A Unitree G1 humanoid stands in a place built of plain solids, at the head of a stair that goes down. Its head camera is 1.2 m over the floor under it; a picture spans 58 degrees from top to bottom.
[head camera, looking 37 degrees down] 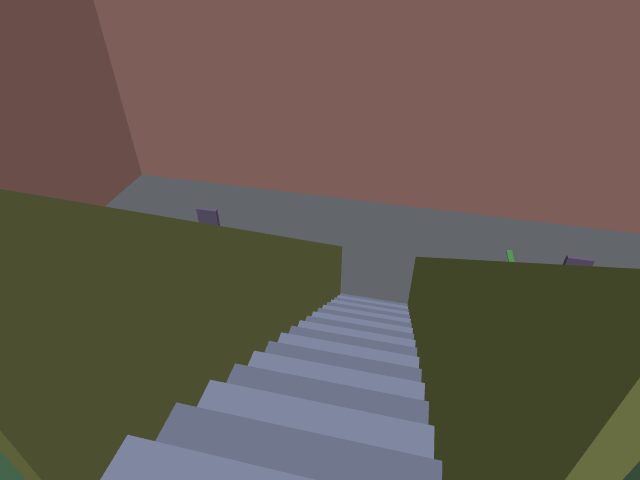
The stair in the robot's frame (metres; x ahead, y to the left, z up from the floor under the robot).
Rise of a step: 0.20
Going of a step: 0.26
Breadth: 1.07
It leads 13 degrees to the right of straight ahead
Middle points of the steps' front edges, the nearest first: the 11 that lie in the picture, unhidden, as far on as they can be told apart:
0.91 0.07 -0.41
1.16 0.01 -0.61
1.41 -0.04 -0.82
1.66 -0.10 -1.02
1.91 -0.16 -1.22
2.16 -0.22 -1.43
2.42 -0.27 -1.63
2.67 -0.33 -1.84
2.92 -0.39 -2.04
3.17 -0.45 -2.25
3.42 -0.51 -2.45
